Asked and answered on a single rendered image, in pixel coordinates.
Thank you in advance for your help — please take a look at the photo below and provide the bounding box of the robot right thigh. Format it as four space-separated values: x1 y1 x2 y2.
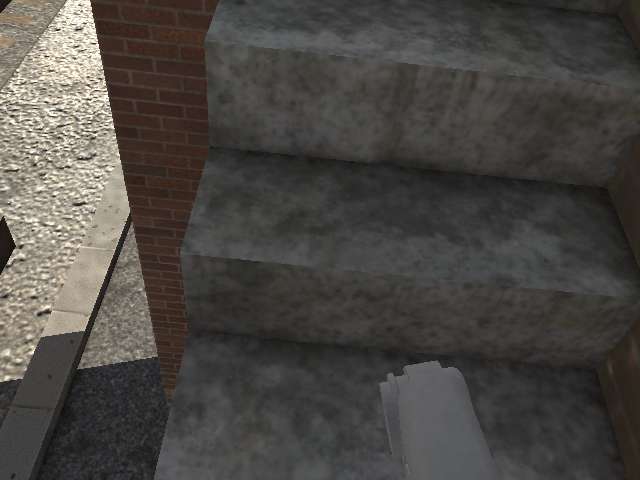
379 360 501 480

